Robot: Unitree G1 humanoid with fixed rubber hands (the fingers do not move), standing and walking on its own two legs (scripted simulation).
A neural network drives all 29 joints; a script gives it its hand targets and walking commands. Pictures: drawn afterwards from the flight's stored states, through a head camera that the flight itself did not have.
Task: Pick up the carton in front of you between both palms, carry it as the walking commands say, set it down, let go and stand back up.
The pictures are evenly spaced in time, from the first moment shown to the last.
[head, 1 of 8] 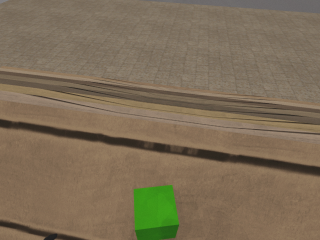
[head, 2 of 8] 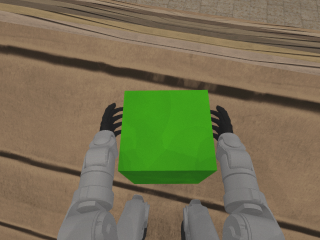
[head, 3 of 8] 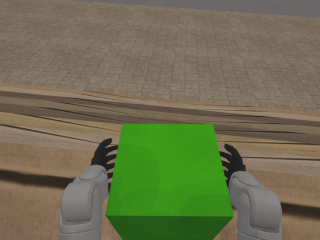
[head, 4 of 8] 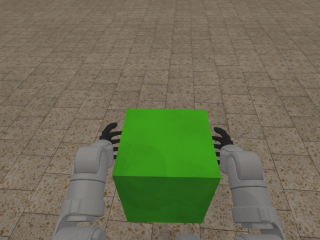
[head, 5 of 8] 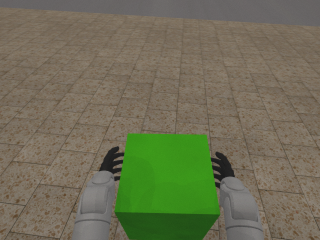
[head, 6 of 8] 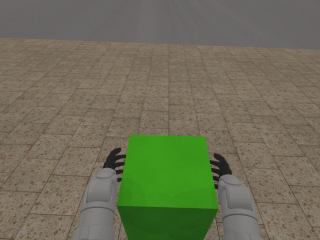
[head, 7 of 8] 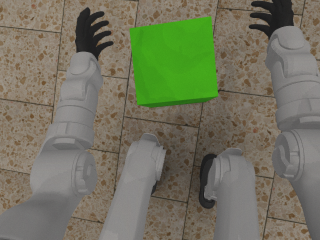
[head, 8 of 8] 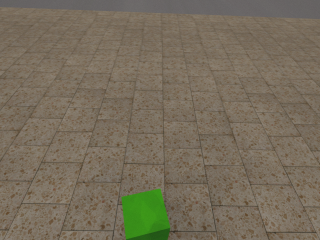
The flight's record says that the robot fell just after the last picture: no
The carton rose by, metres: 0.68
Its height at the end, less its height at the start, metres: -1.27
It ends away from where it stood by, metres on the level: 5.24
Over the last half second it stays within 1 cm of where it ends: yes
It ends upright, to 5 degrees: yes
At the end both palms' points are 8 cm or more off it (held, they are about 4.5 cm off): yes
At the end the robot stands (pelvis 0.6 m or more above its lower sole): yes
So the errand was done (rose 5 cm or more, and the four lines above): yes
